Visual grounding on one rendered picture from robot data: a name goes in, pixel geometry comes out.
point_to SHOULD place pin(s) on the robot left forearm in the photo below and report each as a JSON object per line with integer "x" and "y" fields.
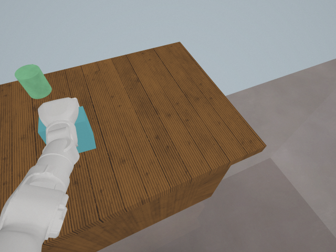
{"x": 56, "y": 163}

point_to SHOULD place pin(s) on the robot left hand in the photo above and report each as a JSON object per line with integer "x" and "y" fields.
{"x": 60, "y": 109}

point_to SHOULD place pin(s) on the left robot upper arm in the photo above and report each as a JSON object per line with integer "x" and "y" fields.
{"x": 36, "y": 214}

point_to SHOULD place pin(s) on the table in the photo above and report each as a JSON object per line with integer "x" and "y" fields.
{"x": 165, "y": 137}

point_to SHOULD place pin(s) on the sponge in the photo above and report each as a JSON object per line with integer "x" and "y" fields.
{"x": 86, "y": 140}

